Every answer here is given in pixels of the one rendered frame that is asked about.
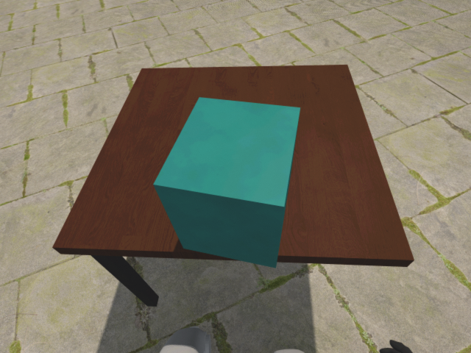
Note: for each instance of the carton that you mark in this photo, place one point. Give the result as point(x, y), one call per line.
point(224, 185)

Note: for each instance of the robot left thigh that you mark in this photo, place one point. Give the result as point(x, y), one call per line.
point(188, 340)

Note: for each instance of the table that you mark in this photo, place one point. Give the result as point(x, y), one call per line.
point(339, 208)

